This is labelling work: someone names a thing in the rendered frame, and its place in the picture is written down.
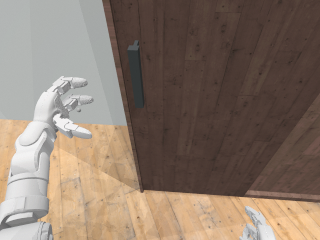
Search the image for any left robot forearm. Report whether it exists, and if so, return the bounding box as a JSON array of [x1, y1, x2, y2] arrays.
[[0, 121, 57, 231]]

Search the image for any handle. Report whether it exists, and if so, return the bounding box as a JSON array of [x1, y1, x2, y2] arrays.
[[127, 40, 145, 108]]

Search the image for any left robot hand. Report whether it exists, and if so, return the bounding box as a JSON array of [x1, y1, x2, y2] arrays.
[[33, 76, 94, 139]]

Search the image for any right robot hand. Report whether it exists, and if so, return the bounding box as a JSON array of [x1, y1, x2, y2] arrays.
[[239, 206, 277, 240]]

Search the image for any left robot upper arm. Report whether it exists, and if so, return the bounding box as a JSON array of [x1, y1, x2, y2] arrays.
[[0, 221, 54, 240]]

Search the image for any wardrobe door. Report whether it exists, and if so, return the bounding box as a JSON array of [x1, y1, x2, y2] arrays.
[[248, 93, 320, 195], [111, 0, 320, 197]]

